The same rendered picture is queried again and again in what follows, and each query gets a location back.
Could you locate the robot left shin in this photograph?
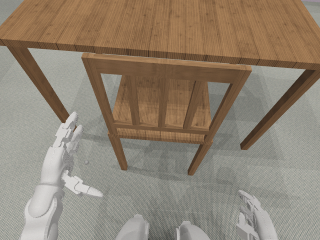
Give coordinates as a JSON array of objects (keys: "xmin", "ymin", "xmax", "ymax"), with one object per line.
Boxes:
[{"xmin": 133, "ymin": 214, "xmax": 144, "ymax": 220}]

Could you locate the right robot hand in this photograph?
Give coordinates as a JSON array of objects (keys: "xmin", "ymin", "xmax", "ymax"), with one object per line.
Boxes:
[{"xmin": 236, "ymin": 190, "xmax": 278, "ymax": 240}]

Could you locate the robot shin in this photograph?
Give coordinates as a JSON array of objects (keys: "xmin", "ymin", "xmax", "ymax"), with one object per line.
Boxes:
[
  {"xmin": 180, "ymin": 221, "xmax": 191, "ymax": 227},
  {"xmin": 133, "ymin": 214, "xmax": 144, "ymax": 220}
]

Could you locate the robot right shin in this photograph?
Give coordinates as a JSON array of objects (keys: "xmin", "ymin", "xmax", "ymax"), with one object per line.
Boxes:
[{"xmin": 180, "ymin": 221, "xmax": 191, "ymax": 227}]

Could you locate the left robot hand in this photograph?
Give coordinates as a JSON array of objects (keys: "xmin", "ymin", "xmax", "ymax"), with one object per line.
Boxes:
[{"xmin": 40, "ymin": 111, "xmax": 104, "ymax": 199}]

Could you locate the table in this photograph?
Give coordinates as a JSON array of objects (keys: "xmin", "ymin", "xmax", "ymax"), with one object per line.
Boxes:
[{"xmin": 0, "ymin": 0, "xmax": 320, "ymax": 150}]

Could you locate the left robot forearm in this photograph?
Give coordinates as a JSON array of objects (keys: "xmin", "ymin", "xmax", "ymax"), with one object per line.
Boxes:
[{"xmin": 18, "ymin": 184, "xmax": 65, "ymax": 240}]

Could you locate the chair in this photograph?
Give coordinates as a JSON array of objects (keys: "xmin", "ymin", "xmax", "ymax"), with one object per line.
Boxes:
[{"xmin": 81, "ymin": 52, "xmax": 252, "ymax": 176}]

